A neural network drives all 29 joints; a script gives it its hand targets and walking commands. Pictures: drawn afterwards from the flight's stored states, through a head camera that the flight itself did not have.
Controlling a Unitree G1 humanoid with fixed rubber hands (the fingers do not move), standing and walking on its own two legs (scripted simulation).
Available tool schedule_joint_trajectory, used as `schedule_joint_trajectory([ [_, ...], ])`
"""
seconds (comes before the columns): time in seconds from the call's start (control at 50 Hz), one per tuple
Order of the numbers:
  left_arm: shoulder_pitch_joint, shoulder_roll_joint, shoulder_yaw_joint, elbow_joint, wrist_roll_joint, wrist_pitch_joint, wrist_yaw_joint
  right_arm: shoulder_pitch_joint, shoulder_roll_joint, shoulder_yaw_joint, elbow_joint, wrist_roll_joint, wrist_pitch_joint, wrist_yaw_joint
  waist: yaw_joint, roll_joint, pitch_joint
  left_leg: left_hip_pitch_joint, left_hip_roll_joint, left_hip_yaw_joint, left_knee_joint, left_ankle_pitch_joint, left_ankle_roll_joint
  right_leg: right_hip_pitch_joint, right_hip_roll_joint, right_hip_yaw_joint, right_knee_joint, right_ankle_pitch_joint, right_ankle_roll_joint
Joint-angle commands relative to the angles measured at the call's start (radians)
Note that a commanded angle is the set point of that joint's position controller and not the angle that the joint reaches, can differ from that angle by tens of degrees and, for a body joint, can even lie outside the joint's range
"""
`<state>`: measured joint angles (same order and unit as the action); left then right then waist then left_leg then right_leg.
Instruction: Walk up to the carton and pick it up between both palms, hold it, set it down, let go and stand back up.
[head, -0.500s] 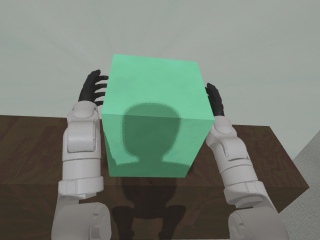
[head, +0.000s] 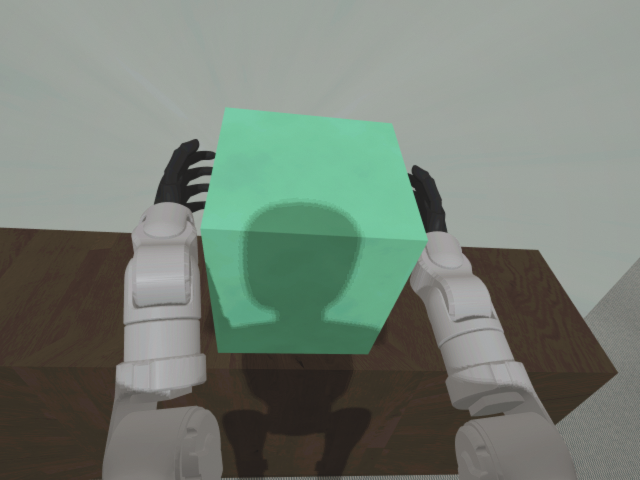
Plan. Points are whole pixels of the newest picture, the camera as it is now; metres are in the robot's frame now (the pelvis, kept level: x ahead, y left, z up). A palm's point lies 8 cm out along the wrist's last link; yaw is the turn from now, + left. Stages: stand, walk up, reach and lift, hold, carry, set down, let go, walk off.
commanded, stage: hold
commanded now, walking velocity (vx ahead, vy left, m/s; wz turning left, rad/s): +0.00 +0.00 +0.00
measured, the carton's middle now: (302, 241) +0.38 +0.00 +0.13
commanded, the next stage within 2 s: set down in 1.02 s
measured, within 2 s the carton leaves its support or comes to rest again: neither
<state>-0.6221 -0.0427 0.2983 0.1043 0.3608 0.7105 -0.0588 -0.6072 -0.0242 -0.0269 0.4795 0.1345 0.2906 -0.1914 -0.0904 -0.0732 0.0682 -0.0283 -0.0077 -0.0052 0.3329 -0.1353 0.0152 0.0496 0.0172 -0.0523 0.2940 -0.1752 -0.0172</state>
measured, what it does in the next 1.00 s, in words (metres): stands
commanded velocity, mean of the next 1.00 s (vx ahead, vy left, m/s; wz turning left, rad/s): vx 0.00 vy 0.00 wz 0.00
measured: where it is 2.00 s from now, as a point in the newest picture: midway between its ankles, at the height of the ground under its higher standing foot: outside the picture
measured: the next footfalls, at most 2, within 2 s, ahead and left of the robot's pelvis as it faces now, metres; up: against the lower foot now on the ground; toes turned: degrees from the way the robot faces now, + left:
none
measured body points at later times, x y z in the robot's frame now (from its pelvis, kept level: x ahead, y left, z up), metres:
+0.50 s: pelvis +0.00 +0.00 +0.00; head -0.05 +0.03 +0.45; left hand +0.38 +0.15 +0.20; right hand +0.36 -0.15 +0.18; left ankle +0.04 +0.11 -0.75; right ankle +0.01 -0.10 -0.75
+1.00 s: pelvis +0.00 +0.00 +0.00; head -0.05 +0.03 +0.45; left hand +0.38 +0.15 +0.20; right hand +0.36 -0.16 +0.18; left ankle +0.04 +0.11 -0.75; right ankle +0.01 -0.10 -0.75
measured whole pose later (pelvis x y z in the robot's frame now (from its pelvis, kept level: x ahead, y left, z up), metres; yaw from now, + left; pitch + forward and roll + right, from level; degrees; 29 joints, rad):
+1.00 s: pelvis +0.00 +0.00 +0.00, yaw +0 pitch -10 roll -1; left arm -0.62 -0.04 0.29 0.11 0.36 0.71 -0.06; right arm -0.60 -0.02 -0.03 0.47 0.13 0.30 -0.19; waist -0.10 -0.07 0.07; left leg -0.02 -0.01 -0.01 0.33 -0.14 0.01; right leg 0.06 0.02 -0.06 0.29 -0.17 -0.02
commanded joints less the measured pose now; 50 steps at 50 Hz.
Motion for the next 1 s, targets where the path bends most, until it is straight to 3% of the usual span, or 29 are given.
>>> schedule_joint_trajectory([
  [0.0, -0.530, -0.470, -0.433, -0.024, -0.146, -0.042, -0.129, -0.803, 0.496, 0.326, -0.354, 0.057, -0.086, 0.103, -0.010, 0.069, -0.410, 0.176, -0.016, 0.024, -0.026, 0.157, 0.012, -0.008, 0.012, -0.035, -0.054, 0.187, 0.056],
  [0.02, -0.540, -0.479, -0.452, -0.109, -0.154, -0.044, -0.129, -0.770, 0.511, 0.357, -0.339, 0.073, -0.090, 0.107, 0.013, 0.097, -0.432, 0.187, -0.008, 0.026, -0.027, 0.194, 0.009, 0.000, 0.016, -0.038, -0.036, 0.212, 0.055],
  [0.04, -0.588, -0.468, -0.464, -0.093, -0.160, -0.046, -0.132, -0.792, 0.505, 0.343, -0.341, 0.057, -0.081, 0.104, -0.017, 0.073, -0.426, 0.175, -0.003, 0.021, -0.019, 0.189, 0.008, -0.005, 0.014, -0.029, -0.043, 0.209, 0.056],
  [0.08, -0.531, -0.474, -0.469, -0.136, -0.172, -0.041, -0.124, -0.800, 0.512, 0.403, -0.424, 0.116, -0.093, 0.105, 0.016, 0.096, -0.489, 0.211, -0.014, 0.019, 0.008, 0.291, -0.005, 0.041, 0.015, -0.020, -0.019, 0.317, 0.054],
  [0.1, -0.583, -0.478, -0.490, -0.124, -0.192, -0.048, -0.130, -0.792, 0.521, 0.366, -0.423, 0.092, -0.090, 0.093, -0.020, 0.086, -0.487, 0.155, -0.025, 0.024, 0.006, 0.233, 0.001, 0.033, 0.007, -0.016, -0.026, 0.315, 0.063],
  [0.12, -0.558, -0.455, -0.440, -0.085, -0.148, -0.038, -0.125, -0.810, 0.498, 0.386, -0.364, 0.101, -0.076, 0.101, 0.031, 0.097, -0.410, 0.163, -0.023, 0.027, -0.014, 0.184, 0.012, 0.007, 0.012, -0.025, -0.034, 0.222, 0.061],
  [0.14, -0.576, -0.454, -0.446, -0.058, -0.145, -0.031, -0.142, -0.754, 0.501, 0.325, -0.318, 0.058, -0.066, 0.093, -0.036, 0.089, -0.373, 0.170, -0.018, 0.029, -0.030, 0.125, 0.008, -0.005, 0.000, -0.020, -0.058, 0.189, 0.059],
  [0.18, -0.554, -0.435, -0.411, -0.057, -0.127, -0.024, -0.142, -0.781, 0.497, 0.317, -0.287, 0.062, -0.060, 0.108, 0.011, 0.087, -0.364, 0.143, -0.007, 0.034, -0.045, 0.106, 0.010, -0.009, 0.003, -0.027, -0.045, 0.153, 0.055],
  [0.2, -0.536, -0.474, -0.444, -0.073, -0.144, -0.029, -0.149, -0.805, 0.507, 0.334, -0.381, 0.068, -0.085, 0.100, -0.017, 0.062, -0.426, 0.161, -0.014, 0.032, -0.028, 0.132, 0.012, 0.015, 0.006, -0.027, -0.045, 0.198, 0.059],
  [0.24, -0.567, -0.495, -0.489, -0.114, -0.181, -0.036, -0.143, -0.775, 0.484, 0.315, -0.402, 0.070, -0.085, 0.099, -0.047, 0.118, -0.461, 0.223, -0.010, 0.019, -0.014, 0.201, -0.012, -0.003, 0.021, -0.036, -0.044, 0.207, 0.049],
  [0.3, -0.584, -0.513, -0.516, -0.124, -0.184, -0.044, -0.118, -0.829, 0.488, 0.343, -0.424, 0.086, -0.085, 0.111, -0.011, 0.156, -0.490, 0.220, -0.005, 0.012, -0.004, 0.226, -0.017, -0.044, 0.031, -0.044, -0.041, 0.157, 0.041],
  [0.34, -0.558, -0.508, -0.481, -0.076, -0.169, -0.043, -0.120, -0.793, 0.478, 0.335, -0.359, 0.061, -0.073, 0.111, -0.025, 0.090, -0.426, 0.236, 0.009, 0.008, -0.022, 0.203, -0.011, -0.064, 0.029, -0.048, -0.056, 0.130, 0.040],
  [0.38, -0.537, -0.484, -0.424, -0.014, -0.140, -0.022, -0.128, -0.834, 0.495, 0.326, -0.320, 0.074, -0.070, 0.119, 0.035, 0.086, -0.353, 0.143, 0.000, 0.026, -0.045, 0.129, 0.001, -0.050, 0.028, -0.046, -0.059, 0.077, 0.039],
  [0.4, -0.583, -0.485, -0.434, -0.031, -0.142, -0.032, -0.132, -0.832, 0.496, 0.307, -0.317, 0.049, -0.080, 0.115, -0.013, 0.072, -0.370, 0.146, -0.003, 0.027, -0.047, 0.101, 0.004, -0.043, 0.018, -0.041, -0.062, 0.078, 0.040],
  [0.42, -0.522, -0.471, -0.415, -0.016, -0.140, -0.029, -0.132, -0.824, 0.495, 0.312, -0.344, 0.057, -0.081, 0.118, 0.014, 0.066, -0.373, 0.137, -0.005, 0.037, -0.054, 0.095, 0.018, -0.024, 0.015, -0.037, -0.060, 0.098, 0.041],
  [0.48, -0.602, -0.492, -0.437, -0.003, -0.150, -0.039, -0.139, -0.843, 0.501, 0.291, -0.283, 0.045, -0.073, 0.117, -0.009, 0.078, -0.364, 0.138, -0.002, 0.031, -0.052, 0.090, 0.006, -0.049, 0.012, -0.035, -0.059, 0.098, 0.045],
  [0.5, -0.583, -0.486, -0.416, -0.002, -0.140, -0.040, -0.137, -0.855, 0.495, 0.289, -0.313, 0.048, -0.088, 0.119, 0.019, 0.074, -0.381, 0.143, -0.002, 0.035, -0.061, 0.086, 0.009, -0.049, 0.024, -0.038, -0.068, 0.053, 0.041],
  [0.54, -0.567, -0.491, -0.431, -0.003, -0.150, -0.043, -0.144, -0.787, 0.485, 0.259, -0.272, 0.040, -0.085, 0.113, -0.037, 0.080, -0.387, 0.168, -0.001, 0.033, -0.051, 0.127, -0.001, -0.028, 0.022, -0.044, -0.066, 0.126, 0.041],
  [0.58, -0.562, -0.481, -0.449, -0.087, -0.159, -0.044, -0.141, -0.777, 0.498, 0.313, -0.306, 0.063, -0.085, 0.110, -0.020, 0.096, -0.453, 0.187, -0.013, 0.029, -0.024, 0.218, -0.004, 0.015, 0.021, -0.043, -0.042, 0.236, 0.053],
  [0.64, -0.553, -0.486, -0.446, -0.066, -0.151, -0.041, -0.121, -0.852, 0.491, 0.356, -0.360, 0.098, -0.089, 0.108, 0.012, 0.112, -0.453, 0.220, -0.013, 0.023, -0.006, 0.232, 0.000, -0.009, 0.025, -0.037, -0.043, 0.206, 0.050],
  [0.72, -0.625, -0.492, -0.465, -0.097, -0.165, -0.049, -0.119, -0.826, 0.511, 0.335, -0.353, 0.073, -0.090, 0.118, 0.002, 0.098, -0.455, 0.192, -0.002, 0.024, -0.028, 0.131, 0.005, -0.036, 0.024, -0.035, -0.054, 0.107, 0.047],
  [0.74, -0.608, -0.471, -0.447, -0.045, -0.159, -0.050, -0.126, -0.789, 0.497, 0.298, -0.302, 0.040, -0.084, 0.113, -0.027, 0.068, -0.400, 0.172, -0.001, 0.027, -0.033, 0.110, 0.010, -0.037, 0.021, -0.045, -0.062, 0.109, 0.047],
  [0.76, -0.634, -0.474, -0.474, -0.078, -0.170, -0.052, -0.126, -0.809, 0.508, 0.312, -0.299, 0.041, -0.088, 0.118, -0.013, 0.088, -0.401, 0.155, -0.002, 0.030, -0.034, 0.104, 0.007, -0.052, 0.013, -0.040, -0.051, 0.111, 0.051],
  [0.82, -0.557, -0.491, -0.460, -0.055, -0.156, -0.035, -0.136, -0.806, 0.492, 0.301, -0.331, 0.052, -0.095, 0.111, -0.036, 0.105, -0.416, 0.179, -0.010, 0.035, -0.024, 0.172, -0.008, -0.004, 0.019, -0.048, -0.046, 0.182, 0.045],
  [0.86, -0.547, -0.496, -0.469, -0.085, -0.161, -0.043, -0.128, -0.806, 0.491, 0.330, -0.340, 0.077, -0.097, 0.107, -0.014, 0.120, -0.469, 0.214, -0.009, 0.024, -0.009, 0.239, -0.010, 0.003, 0.020, -0.035, -0.039, 0.229, 0.049],
  [0.9, -0.565, -0.491, -0.494, -0.079, -0.161, -0.039, -0.129, -0.813, 0.482, 0.336, -0.359, 0.074, -0.088, 0.108, -0.030, 0.134, -0.431, 0.196, -0.005, 0.016, -0.015, 0.218, -0.014, -0.017, 0.019, -0.039, -0.045, 0.210, 0.051],
  [0.92, -0.543, -0.483, -0.477, -0.046, -0.155, -0.032, -0.140, -0.767, 0.479, 0.304, -0.336, 0.054, -0.084, 0.097, -0.067, 0.108, -0.370, 0.184, -0.011, 0.020, -0.024, 0.158, -0.002, -0.007, 0.012, -0.035, -0.060, 0.199, 0.052],
  [0.94, -0.534, -0.478, -0.451, -0.067, -0.147, -0.039, -0.139, -0.804, 0.486, 0.324, -0.376, 0.067, -0.094, 0.105, -0.016, 0.088, -0.422, 0.175, -0.013, 0.025, -0.030, 0.160, 0.007, 0.000, 0.016, -0.038, -0.048, 0.190, 0.055],
  [0.98, -0.589, -0.482, -0.476, -0.058, -0.178, -0.048, -0.141, -0.828, 0.518, 0.318, -0.390, 0.053, -0.089, 0.104, -0.041, 0.071, -0.422, 0.148, -0.011, 0.019, -0.034, 0.111, 0.021, -0.011, 0.001, -0.028, -0.046, 0.185, 0.060],
])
